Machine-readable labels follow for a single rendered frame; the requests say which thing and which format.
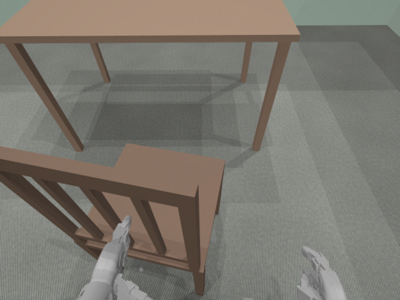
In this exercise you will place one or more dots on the chair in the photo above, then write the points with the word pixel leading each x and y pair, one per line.
pixel 172 198

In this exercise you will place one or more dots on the table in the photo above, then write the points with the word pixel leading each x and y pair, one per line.
pixel 149 21

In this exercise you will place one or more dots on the left robot hand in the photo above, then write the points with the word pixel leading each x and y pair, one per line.
pixel 111 261

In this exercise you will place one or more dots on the right robot hand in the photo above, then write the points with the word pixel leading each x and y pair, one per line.
pixel 326 285

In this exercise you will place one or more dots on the robot left forearm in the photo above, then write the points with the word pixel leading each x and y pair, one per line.
pixel 96 291

